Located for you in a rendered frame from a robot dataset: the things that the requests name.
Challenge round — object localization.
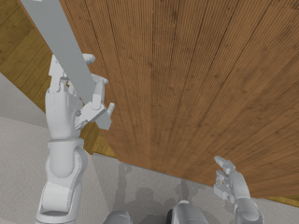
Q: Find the right robot thigh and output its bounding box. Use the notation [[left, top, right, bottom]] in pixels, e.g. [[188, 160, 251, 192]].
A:
[[172, 203, 208, 224]]

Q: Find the left robot thigh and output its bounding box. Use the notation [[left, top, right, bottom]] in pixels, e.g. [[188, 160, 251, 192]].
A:
[[103, 210, 133, 224]]

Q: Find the left robot hand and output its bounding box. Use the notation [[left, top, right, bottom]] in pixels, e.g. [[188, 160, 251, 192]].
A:
[[45, 53, 108, 139]]

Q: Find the right robot hand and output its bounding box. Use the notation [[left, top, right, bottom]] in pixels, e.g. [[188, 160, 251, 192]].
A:
[[213, 155, 251, 205]]

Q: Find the robot thigh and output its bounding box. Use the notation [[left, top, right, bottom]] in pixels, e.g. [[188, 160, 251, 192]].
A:
[[172, 203, 208, 224], [103, 210, 133, 224]]

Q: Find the robot left forearm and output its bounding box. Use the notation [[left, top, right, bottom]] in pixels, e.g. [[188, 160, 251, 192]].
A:
[[35, 137, 88, 224]]

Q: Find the handle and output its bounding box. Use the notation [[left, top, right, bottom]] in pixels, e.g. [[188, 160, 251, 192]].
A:
[[21, 0, 115, 130]]

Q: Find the robot right forearm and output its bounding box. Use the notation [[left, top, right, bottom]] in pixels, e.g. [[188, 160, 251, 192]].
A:
[[234, 198, 264, 224]]

